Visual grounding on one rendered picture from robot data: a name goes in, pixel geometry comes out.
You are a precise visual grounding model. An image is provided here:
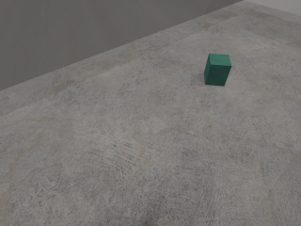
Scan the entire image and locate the carton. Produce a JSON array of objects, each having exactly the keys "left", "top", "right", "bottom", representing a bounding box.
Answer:
[{"left": 204, "top": 53, "right": 232, "bottom": 87}]

